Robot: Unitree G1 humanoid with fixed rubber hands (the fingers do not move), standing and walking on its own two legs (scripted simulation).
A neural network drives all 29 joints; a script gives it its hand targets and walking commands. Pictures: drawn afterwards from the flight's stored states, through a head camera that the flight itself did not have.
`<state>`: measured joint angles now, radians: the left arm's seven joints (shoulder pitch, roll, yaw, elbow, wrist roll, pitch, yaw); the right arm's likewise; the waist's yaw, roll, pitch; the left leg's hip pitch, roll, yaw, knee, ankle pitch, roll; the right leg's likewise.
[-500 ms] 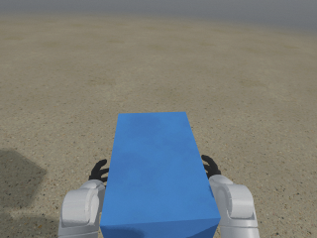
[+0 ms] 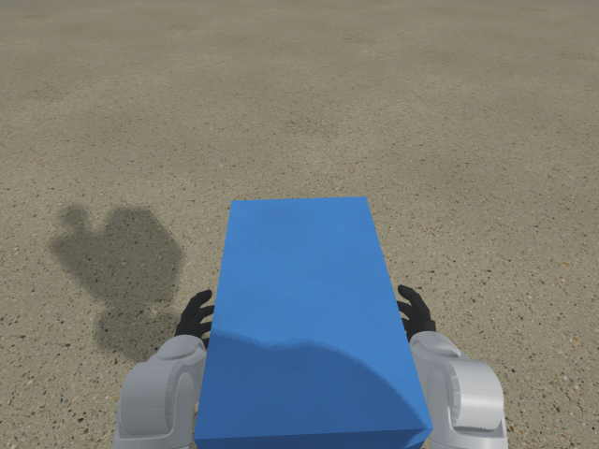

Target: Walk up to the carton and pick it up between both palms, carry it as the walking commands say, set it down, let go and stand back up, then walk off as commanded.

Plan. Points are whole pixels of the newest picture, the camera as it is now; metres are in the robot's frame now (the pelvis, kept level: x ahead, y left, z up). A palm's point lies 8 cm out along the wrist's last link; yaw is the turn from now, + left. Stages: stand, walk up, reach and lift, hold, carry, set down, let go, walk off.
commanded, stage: carry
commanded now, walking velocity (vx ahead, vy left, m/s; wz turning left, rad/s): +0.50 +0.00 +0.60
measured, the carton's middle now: (304, 351) +0.27 -0.01 +0.03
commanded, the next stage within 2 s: none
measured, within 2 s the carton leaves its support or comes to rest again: neither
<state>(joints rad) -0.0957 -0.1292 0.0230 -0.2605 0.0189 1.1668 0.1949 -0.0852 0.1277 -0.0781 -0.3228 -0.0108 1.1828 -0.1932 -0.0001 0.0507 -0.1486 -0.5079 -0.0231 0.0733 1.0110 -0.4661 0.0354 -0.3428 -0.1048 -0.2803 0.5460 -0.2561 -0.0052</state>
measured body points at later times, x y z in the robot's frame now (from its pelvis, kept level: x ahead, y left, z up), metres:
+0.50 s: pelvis +0.30 +0.05 +0.01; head +0.30 +0.06 +0.46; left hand +0.55 +0.22 +0.06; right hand +0.59 -0.06 +0.08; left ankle +0.24 +0.11 -0.73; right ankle +0.40 -0.06 -0.70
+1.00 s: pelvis +0.48 +0.09 +0.00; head +0.48 +0.09 +0.45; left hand +0.72 +0.29 +0.09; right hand +0.79 +0.02 +0.10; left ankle +0.36 +0.13 -0.73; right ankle +0.52 -0.01 -0.73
